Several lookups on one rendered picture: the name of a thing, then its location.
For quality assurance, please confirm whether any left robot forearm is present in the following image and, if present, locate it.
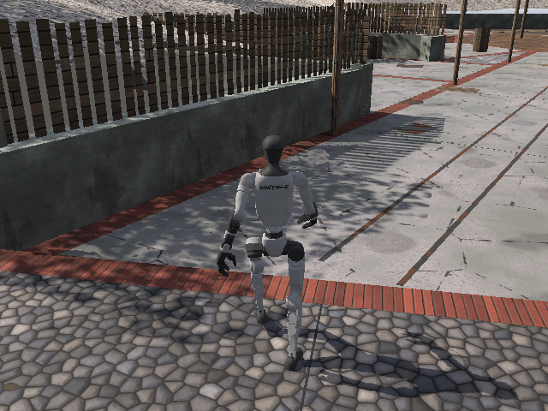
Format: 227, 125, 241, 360
220, 207, 241, 253

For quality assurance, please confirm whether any robot left upper arm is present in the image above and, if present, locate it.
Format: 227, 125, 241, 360
232, 172, 256, 221

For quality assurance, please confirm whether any right robot forearm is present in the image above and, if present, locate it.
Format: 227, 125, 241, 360
307, 202, 318, 221

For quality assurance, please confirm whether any right robot hand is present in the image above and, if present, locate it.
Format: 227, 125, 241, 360
297, 214, 317, 229

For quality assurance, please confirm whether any left robot hand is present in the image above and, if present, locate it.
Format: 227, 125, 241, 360
217, 250, 236, 277

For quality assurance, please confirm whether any robot right foot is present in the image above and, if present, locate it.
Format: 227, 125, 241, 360
286, 347, 302, 371

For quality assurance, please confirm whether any left robot shin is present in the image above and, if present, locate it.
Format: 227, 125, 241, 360
249, 260, 264, 314

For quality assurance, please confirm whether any robot right upper arm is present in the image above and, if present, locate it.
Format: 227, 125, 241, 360
291, 171, 316, 215

